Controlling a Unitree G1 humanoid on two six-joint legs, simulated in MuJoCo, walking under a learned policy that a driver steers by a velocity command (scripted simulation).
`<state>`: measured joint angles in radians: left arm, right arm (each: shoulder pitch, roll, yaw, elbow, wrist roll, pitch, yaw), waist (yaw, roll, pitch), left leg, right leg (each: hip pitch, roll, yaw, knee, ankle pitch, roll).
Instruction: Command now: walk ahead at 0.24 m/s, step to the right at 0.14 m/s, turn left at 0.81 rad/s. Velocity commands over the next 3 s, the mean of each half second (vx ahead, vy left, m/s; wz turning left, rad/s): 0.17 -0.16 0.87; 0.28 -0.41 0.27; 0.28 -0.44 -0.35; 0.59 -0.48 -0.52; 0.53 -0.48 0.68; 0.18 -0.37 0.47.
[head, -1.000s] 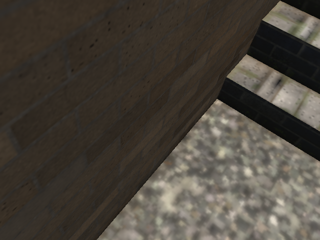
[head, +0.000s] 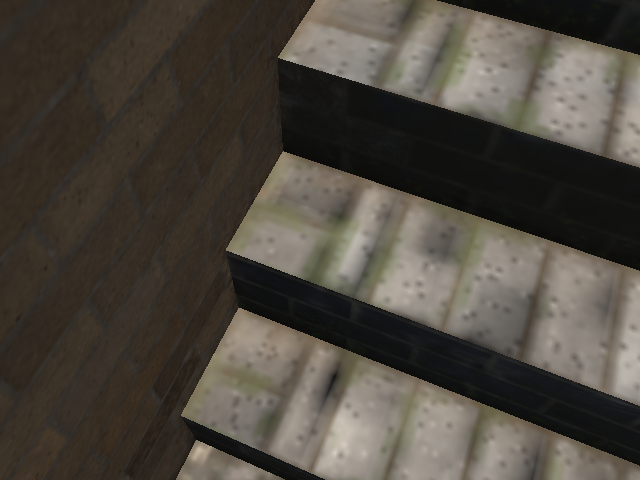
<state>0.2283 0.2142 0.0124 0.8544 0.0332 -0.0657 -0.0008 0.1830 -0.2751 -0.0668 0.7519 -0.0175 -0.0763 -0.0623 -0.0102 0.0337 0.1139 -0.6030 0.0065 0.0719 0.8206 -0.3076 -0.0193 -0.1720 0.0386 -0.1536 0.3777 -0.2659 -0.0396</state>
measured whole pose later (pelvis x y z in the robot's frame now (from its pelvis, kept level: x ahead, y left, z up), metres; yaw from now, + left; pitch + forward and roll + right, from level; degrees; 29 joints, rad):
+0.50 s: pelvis +0.12 -0.17 +0.00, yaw +27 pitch +3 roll -2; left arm -0.02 0.16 -0.01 0.40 0.07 0.11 0.05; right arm 0.23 -0.33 -0.10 0.66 -0.06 -0.01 -0.13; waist -0.08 -0.03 0.08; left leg -0.37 -0.07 -0.38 0.37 -0.05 -0.01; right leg -0.97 0.03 0.11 1.90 -0.60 0.02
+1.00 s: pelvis +0.22 -0.26 +0.14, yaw +37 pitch +2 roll -1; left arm 0.33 0.21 0.06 0.62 0.03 0.02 0.03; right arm 0.08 -0.25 -0.08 0.62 -0.01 0.06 -0.03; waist 0.11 -0.02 0.02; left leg -0.44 -0.07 -0.05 1.09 -0.32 -0.01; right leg -0.34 0.04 -0.09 0.78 -0.48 -0.09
